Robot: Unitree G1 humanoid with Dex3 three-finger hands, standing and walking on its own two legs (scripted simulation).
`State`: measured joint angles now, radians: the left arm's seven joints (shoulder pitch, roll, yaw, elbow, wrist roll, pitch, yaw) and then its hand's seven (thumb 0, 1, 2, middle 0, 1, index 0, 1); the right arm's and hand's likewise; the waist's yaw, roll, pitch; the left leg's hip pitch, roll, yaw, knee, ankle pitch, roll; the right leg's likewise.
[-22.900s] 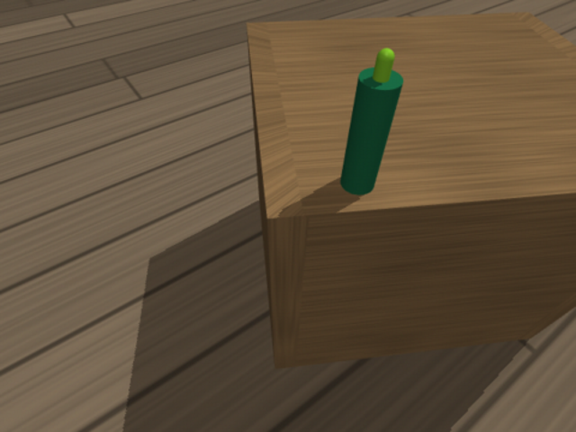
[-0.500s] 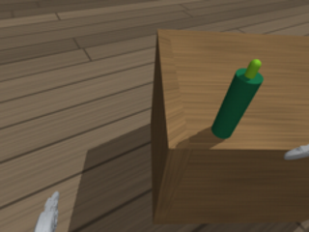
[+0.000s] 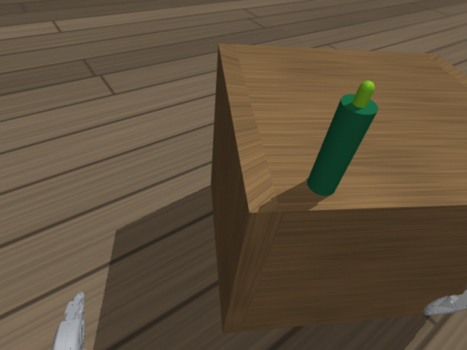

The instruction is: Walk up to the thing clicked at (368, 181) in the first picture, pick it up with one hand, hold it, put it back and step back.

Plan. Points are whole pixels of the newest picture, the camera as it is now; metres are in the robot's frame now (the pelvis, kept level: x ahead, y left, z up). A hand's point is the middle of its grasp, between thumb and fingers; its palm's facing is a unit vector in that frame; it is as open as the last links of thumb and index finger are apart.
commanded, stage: sink last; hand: right
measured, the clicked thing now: (341, 141) +0.43 -0.21 +0.15
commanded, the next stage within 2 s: home in 0.22 s
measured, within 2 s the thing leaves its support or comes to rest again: neither
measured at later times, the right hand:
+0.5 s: hand out of the picture +0.19 -0.29 +0.18, palm faces +0.46 +0.77 -0.44, open 17.6 cm
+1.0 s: hand (331, 326) +0.18 -0.18 -0.06, palm faces +0.05 +0.98 -0.21, open 17.6 cm
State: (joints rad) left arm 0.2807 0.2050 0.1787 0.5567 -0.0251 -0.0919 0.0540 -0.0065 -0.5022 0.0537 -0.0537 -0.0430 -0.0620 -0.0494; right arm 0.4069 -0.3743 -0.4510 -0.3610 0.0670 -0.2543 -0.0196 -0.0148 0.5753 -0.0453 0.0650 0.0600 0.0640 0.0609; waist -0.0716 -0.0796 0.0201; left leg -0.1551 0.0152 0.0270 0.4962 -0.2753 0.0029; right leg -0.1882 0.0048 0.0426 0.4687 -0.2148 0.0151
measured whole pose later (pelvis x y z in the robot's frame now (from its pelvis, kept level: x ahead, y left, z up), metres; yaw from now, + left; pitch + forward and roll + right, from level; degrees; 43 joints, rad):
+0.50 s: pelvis -0.01 +0.00 +0.00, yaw +1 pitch -5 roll +0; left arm 0.28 0.22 0.15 0.57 -0.04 -0.12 0.04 -0.01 -0.33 0.23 -0.08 -0.10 -0.09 -0.11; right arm 0.40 -0.38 -0.48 -0.23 0.07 -0.36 -0.02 -0.01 0.59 -0.03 0.06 0.05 0.06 0.05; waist -0.05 -0.05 0.05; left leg -0.11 0.01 0.01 0.43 -0.23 0.00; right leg -0.14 -0.01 0.02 0.41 -0.18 0.01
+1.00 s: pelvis +0.01 -0.01 +0.00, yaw +1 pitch -1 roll +0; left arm 0.17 0.17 0.00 0.66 -0.01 -0.12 0.04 0.01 0.83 0.86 -0.19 -0.28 -0.20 -0.29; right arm 0.37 -0.19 -0.03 0.34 0.01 -0.18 -0.02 -0.02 0.56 -0.04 0.06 0.05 0.05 0.05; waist 0.00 0.01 0.06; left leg -0.18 0.01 0.00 0.45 -0.25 0.00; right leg -0.21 0.00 0.02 0.44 -0.20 0.01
